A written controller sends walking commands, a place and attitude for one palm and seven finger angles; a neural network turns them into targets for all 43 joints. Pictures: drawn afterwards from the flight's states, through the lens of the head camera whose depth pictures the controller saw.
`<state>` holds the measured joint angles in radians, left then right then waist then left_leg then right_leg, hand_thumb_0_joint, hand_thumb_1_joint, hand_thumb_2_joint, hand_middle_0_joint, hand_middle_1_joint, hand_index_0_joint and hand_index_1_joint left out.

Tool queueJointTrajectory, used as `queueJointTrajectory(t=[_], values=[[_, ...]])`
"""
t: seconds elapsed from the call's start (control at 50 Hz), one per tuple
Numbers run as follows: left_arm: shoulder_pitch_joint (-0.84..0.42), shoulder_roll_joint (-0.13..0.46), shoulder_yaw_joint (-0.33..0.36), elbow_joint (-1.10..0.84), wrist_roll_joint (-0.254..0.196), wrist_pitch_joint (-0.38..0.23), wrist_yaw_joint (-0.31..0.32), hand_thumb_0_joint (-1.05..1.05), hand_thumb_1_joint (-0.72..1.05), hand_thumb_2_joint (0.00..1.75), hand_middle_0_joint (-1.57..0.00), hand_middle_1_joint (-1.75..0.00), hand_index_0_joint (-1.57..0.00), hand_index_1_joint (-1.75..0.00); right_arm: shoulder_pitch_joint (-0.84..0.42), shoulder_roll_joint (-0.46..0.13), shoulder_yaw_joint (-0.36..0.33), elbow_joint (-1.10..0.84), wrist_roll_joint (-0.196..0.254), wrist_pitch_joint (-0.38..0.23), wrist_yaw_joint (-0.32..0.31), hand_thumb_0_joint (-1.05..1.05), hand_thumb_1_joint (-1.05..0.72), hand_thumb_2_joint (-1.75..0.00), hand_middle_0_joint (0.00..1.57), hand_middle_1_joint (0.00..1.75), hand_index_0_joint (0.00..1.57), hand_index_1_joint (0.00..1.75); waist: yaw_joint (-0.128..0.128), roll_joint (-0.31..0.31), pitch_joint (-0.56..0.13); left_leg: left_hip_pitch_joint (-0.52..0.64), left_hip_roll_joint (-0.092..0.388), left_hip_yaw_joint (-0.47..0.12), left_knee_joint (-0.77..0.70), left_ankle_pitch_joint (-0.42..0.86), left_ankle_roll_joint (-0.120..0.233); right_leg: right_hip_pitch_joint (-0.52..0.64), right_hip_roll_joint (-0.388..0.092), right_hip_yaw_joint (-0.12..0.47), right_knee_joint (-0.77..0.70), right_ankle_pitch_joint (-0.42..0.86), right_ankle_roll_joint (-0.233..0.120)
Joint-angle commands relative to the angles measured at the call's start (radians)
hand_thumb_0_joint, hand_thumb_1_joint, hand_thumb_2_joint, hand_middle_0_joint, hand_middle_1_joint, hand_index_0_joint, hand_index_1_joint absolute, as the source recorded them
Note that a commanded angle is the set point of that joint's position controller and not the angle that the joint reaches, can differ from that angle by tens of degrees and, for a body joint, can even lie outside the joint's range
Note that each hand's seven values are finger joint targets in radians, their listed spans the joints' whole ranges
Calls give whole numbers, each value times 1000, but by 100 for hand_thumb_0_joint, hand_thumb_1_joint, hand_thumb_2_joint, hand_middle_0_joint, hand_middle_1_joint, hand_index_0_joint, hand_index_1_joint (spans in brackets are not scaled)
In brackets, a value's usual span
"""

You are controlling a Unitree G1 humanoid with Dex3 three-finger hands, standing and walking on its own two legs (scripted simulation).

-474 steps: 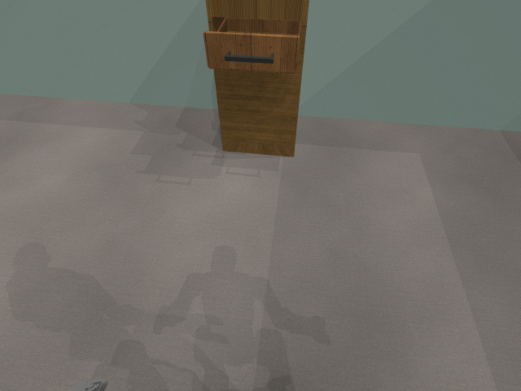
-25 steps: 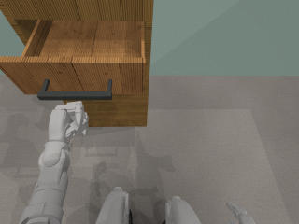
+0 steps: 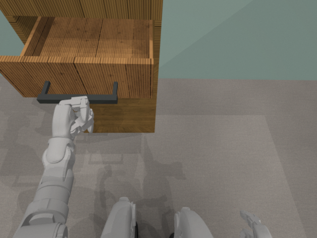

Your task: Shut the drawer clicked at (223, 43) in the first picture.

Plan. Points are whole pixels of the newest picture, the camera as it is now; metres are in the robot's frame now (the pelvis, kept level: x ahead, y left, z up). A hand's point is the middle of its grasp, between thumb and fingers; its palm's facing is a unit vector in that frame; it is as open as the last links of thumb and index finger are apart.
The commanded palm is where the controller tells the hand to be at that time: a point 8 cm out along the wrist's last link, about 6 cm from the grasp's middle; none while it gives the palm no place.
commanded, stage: push the drawer shut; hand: left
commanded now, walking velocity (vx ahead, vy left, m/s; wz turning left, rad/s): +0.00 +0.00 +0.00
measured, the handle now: (80, 92) +0.47 +0.22 +0.03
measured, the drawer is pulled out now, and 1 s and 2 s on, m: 0.17 0.07 0.00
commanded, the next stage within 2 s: pull the fist back off the drawer in 1.88 s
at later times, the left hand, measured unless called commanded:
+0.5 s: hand (88, 108) +0.43 +0.19 +0.03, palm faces +0.03 -1.00 -0.05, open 2.8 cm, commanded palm +0.44 +0.23 +0.03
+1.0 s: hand (94, 85) +0.50 +0.19 +0.03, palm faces +0.04 -1.00 -0.04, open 3.1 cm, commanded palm +0.51 +0.22 +0.03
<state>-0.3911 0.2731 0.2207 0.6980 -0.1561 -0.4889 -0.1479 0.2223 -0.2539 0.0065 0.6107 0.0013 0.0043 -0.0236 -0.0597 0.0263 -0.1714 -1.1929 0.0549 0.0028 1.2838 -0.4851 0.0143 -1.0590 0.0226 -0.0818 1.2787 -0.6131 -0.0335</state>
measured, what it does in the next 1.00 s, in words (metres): stands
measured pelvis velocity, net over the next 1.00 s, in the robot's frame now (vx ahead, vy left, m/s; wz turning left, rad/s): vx -0.02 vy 0.01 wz -0.04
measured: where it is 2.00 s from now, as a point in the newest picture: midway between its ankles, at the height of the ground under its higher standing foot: outside the picture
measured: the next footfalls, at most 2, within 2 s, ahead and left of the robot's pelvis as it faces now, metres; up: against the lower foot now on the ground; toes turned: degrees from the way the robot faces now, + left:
none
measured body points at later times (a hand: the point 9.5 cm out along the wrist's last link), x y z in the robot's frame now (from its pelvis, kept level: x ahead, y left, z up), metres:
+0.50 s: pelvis -0.02 +0.00 -0.01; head +0.10 +0.02 +0.42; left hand +0.42 +0.25 +0.03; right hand +0.06 -0.27 -0.13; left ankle +0.06 +0.11 -0.62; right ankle +0.00 -0.10 -0.62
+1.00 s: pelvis -0.02 +0.01 -0.03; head +0.13 +0.04 +0.40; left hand +0.49 +0.24 +0.04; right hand -0.02 -0.26 -0.13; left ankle +0.06 +0.11 -0.62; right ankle +0.00 -0.10 -0.62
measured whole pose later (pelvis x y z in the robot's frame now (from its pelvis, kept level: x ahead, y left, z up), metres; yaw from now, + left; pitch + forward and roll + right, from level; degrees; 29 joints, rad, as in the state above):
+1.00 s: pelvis -0.02 +0.01 -0.03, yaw -2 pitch +27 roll -5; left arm -0.93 0.51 0.38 1.21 -0.05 -0.47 -0.16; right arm 0.35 -0.27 0.04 0.67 -0.03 0.03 -0.01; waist -0.18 0.05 -0.15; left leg -1.39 0.07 -0.02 1.38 -0.47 0.03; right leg -1.25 0.04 -0.10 1.35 -0.58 -0.02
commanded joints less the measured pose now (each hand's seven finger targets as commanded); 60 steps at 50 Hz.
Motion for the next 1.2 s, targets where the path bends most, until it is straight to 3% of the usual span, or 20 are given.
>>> queueJointTrajectory(t=[0.0,0.08,0.14,0.24,0.4,0.42,0.48,0.52,0.62,0.64,0.66,0.72,0.76,0.86,0.88,0.92,0.96,1.06,1.1,1.18], values=[[-348,180,61,-144,-15,-57,-4,0,90,90,-140,-160,-140,-160,95,-155,-58,-84,-2,-21,-5,0,-90,-90,20,30,20,30,-30,43,-412,423,-29,-49,-126,234,13,69,19,63,-204,302,12],[-414,214,90,-145,-22,-60,-13,0,90,90,-140,-160,-140,-160,100,-151,-58,-78,3,-11,-10,0,-90,-90,20,30,20,30,-39,4,-425,380,-29,-38,-116,223,19,110,18,79,-213,316,20],[-468,208,80,-147,-24,-77,-19,0,90,90,-140,-160,-140,-160,108,-147,-55,-66,2,-14,-12,0,-90,-90,20,30,20,30,-46,40,-428,402,-29,-42,-116,227,17,91,19,80,-214,310,17],[-585,251,102,-46,-18,-98,-25,0,90,90,-140,-160,-140,-160,120,-153,-52,-33,-1,-17,-18,0,-90,-90,20,30,20,30,-75,19,-374,344,-26,-46,-101,145,21,44,22,88,-226,219,20],[-817,285,82,55,-3,-109,-35,0,90,90,-140,-160,-140,-160,148,-169,-44,-14,-4,-25,-25,0,-90,-90,20,30,20,30,-108,111,-404,384,-27,-78,-104,56,22,-67,29,72,-204,125,7],[-830,287,86,63,0,-107,-34,0,90,90,-140,-160,-140,-160,152,-174,-45,-10,-7,-25,-25,0,-90,-90,20,30,20,30,-111,112,-440,406,-26,-81,-102,71,22,-71,28,67,-199,135,8],[-871,295,86,124,6,-90,-26,0,90,90,-140,-160,-140,-160,162,-178,-41,-7,-8,-23,-22,0,-90,-90,20,30,20,30,-122,105,-404,370,-27,-84,-101,37,22,-87,30,66,-202,113,8],[-911,328,103,132,18,-93,-18,0,90,90,-140,-160,-140,-160,171,-186,-39,-6,-12,-22,-22,0,-90,-90,20,30,20,30,-127,114,-433,380,-24,-92,-96,48,24,-103,31,62,-188,119,7],[-976,354,113,196,36,-81,-6,0,90,90,-140,-160,-140,-160,192,-197,-36,-1,-19,-17,-12,0,-90,-90,20,30,20,30,-149,113,-420,357,-19,-105,-93,16,25,-140,34,56,-176,100,7],[-976,387,143,200,41,-81,-2,0,90,90,-140,-160,-140,-160,199,-200,-36,-4,-23,-15,-11,0,-90,-90,20,30,20,30,-134,127,-440,358,-20,-106,-93,28,23,-130,34,54,-170,105,5],[-991,362,117,195,47,-78,-3,0,90,90,-140,-160,-140,-160,202,-196,-35,-6,-23,-15,-7,0,-90,-90,20,30,20,30,-144,143,-456,372,-20,-104,-90,44,25,-135,35,54,-170,114,5],[-1005,386,142,204,57,-78,4,0,90,90,-140,-160,-140,-160,221,-201,-37,-1,-31,-10,0,0,-90,-90,20,30,20,30,-140,170,-481,412,-13,-120,-91,77,20,-161,36,42,-156,135,1],[-1007,392,147,230,60,-68,8,0,90,90,-140,-160,-140,-160,232,-202,-36,1,-32,-4,3,0,-90,-90,20,30,20,30,-152,134,-462,380,-12,-115,-85,76,25,-147,38,46,-165,134,6],[-1039,463,191,263,79,-54,9,0,90,90,-140,-160,-140,-160,254,-207,-32,2,-34,7,6,0,-90,-90,20,30,20,30,-154,136,-466,340,-8,-112,-70,78,28,-144,42,47,-155,131,5],[-1057,458,184,268,78,-49,9,0,90,90,-140,-160,-140,-160,258,-206,-31,3,-35,8,7,0,-90,-90,20,30,20,30,-167,132,-453,332,-7,-111,-69,74,30,-147,43,49,-161,129,8],[-1080,478,195,260,87,-52,9,0,90,90,-140,-160,-140,-160,268,-212,-31,5,-38,10,7,0,-90,-90,20,30,20,30,-165,159,-481,365,-3,-125,-71,90,26,-172,42,40,-146,137,5],[-1102,454,173,281,90,-41,9,0,90,90,-140,-160,-140,-160,277,-212,-32,12,-39,12,8,0,-90,-90,20,30,20,30,-182,168,-459,376,0,-133,-72,82,25,-205,42,36,-148,137,6],[-1163,530,210,285,108,-25,14,0,90,90,-140,-160,-140,-160,303,-219,-27,17,-47,16,7,0,-90,-90,20,30,20,30,-189,186,-497,369,4,-134,-51,120,28,-199,43,35,-136,154,6],[-1188,498,184,272,109,-22,10,0,90,90,-140,-160,-140,-160,309,-213,-26,18,-49,15,11,0,-90,-90,20,30,20,30,-198,222,-520,397,3,-136,-44,152,28,-213,44,33,-132,171,3],[-1208,531,196,288,120,-5,10,0,90,90,-140,-160,-140,-160,321,-220,-24,22,-52,24,13,0,-90,-90,20,30,20,30,-203,227,-518,404,10,-144,-40,168,25,-226,47,27,-130,177,2]])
